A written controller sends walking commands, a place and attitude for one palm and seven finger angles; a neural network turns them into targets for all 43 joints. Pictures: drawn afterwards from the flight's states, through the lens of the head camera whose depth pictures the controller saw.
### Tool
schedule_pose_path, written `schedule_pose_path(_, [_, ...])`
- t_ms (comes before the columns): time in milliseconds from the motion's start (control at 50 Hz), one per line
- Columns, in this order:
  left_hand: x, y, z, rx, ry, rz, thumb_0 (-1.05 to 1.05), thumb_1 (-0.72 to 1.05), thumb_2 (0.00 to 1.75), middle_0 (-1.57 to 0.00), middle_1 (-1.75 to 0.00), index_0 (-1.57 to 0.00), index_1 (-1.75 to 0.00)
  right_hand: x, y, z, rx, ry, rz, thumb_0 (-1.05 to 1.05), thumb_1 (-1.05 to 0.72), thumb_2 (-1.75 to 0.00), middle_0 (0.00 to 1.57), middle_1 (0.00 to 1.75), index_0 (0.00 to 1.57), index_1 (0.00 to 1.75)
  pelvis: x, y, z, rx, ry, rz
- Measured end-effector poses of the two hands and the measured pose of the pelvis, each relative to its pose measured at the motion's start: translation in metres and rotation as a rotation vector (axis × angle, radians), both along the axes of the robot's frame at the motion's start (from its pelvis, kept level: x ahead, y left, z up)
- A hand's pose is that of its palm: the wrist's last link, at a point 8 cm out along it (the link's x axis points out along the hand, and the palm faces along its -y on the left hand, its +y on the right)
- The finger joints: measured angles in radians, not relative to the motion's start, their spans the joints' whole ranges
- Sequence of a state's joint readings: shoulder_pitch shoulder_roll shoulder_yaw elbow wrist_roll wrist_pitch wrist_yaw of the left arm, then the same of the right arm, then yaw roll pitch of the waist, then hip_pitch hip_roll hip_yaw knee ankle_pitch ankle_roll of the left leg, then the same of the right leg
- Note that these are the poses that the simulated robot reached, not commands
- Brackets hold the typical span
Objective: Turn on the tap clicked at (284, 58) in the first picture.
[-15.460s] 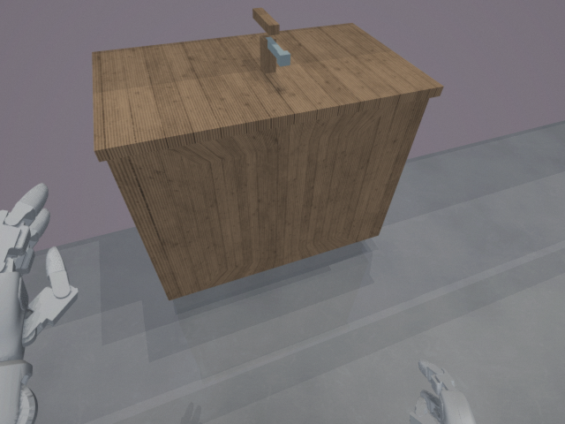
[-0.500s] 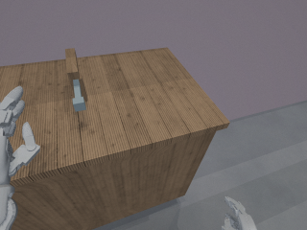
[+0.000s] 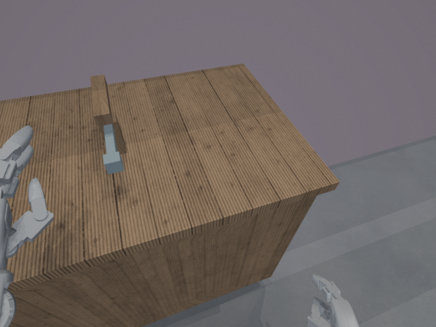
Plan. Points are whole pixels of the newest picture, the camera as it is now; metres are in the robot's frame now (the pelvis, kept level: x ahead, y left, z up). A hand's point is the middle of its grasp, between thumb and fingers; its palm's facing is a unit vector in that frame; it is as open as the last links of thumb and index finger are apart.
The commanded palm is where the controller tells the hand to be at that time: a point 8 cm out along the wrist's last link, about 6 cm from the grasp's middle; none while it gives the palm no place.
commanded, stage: come to a stop and stand still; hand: left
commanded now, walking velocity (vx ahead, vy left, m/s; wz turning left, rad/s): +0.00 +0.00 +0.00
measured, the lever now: (113, 162) +0.36 +0.22 +0.11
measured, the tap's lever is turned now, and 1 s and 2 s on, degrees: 0 0 0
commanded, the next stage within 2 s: look again from close up in 0.42 s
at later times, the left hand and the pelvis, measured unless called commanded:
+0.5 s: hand (67, 212) +0.23 +0.22 +0.16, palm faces +0.38 -0.84 -0.39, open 7.4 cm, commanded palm +0.17 +0.26 +0.17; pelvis +0.01 -0.02 +0.00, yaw +0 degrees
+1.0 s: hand (62, 216) +0.22 +0.23 +0.16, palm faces +0.37 -0.84 -0.39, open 7.4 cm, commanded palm +0.17 +0.27 +0.17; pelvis +0.01 -0.02 +0.00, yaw +1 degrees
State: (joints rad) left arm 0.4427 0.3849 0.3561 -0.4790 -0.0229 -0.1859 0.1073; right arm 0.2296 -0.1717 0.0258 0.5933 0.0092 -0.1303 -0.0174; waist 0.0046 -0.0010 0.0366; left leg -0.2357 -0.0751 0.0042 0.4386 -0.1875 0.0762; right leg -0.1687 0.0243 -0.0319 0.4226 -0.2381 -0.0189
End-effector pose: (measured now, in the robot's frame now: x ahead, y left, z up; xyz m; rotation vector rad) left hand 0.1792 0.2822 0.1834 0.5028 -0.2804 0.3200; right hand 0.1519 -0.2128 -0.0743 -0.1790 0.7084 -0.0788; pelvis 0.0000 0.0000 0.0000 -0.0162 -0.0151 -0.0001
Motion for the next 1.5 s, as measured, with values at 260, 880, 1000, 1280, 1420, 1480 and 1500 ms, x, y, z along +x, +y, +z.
schedule_pose_path(260, [0.006,-0.009,-0.015,-0.081,0.037,0.052,0.01,0.89,0.90,-0.21,-0.30,-0.21,-0.30,0.029,-0.025,0.003,-0.034,-0.001,0.000,0.01,-0.90,-0.90,0.20,0.30,0.20,0.30,0.013,-0.014,0.000,-0.001,0.003,0.010])
schedule_pose_path(880, [0.006,-0.014,-0.010,-0.061,0.043,0.033,0.01,0.89,0.90,-0.21,-0.30,-0.21,-0.30,0.015,-0.028,0.000,-0.033,0.037,-0.019,0.01,-0.90,-0.90,0.20,0.30,0.20,0.30,0.012,-0.018,0.001,-0.001,0.011,0.011])
schedule_pose_path(1000, [0.006,-0.010,-0.012,-0.064,0.053,0.037,0.01,0.89,0.90,-0.21,-0.30,-0.21,-0.30,0.019,-0.025,0.003,-0.034,0.023,-0.017,0.01,-0.90,-0.90,0.20,0.30,0.20,0.30,0.013,-0.016,0.002,-0.001,0.011,0.009])
schedule_pose_path(1280, [0.014,-0.023,-0.012,-0.087,0.049,0.024,0.01,0.89,0.90,-0.21,-0.30,-0.21,-0.30,0.028,-0.028,0.008,-0.018,0.014,0.001,0.01,-0.90,-0.90,0.20,0.30,0.20,0.30,0.013,-0.028,0.003,0.009,0.023,0.002])
schedule_pose_path(1420, [0.018,-0.040,-0.014,-0.083,0.076,0.018,0.01,0.89,0.90,-0.21,-0.30,-0.21,-0.30,0.027,-0.046,0.002,-0.006,0.035,-0.016,0.01,-0.90,-0.90,0.20,0.30,0.20,0.30,0.016,-0.044,0.000,0.005,0.029,0.001])
schedule_pose_path(1480, [0.019,-0.048,-0.014,-0.085,0.078,0.018,0.01,0.89,0.90,-0.21,-0.30,-0.21,-0.30,0.026,-0.057,-0.002,-0.007,0.045,-0.026,0.01,-0.90,-0.90,0.20,0.30,0.20,0.30,0.017,-0.051,-0.001,0.004,0.027,0.001])
schedule_pose_path(1500, [0.019,-0.051,-0.014,-0.086,0.077,0.017,0.01,0.89,0.90,-0.21,-0.30,-0.21,-0.30,0.025,-0.061,-0.003,-0.008,0.047,-0.030,0.01,-0.90,-0.90,0.20,0.30,0.20,0.30,0.017,-0.054,-0.002,0.003,0.027,0.001])
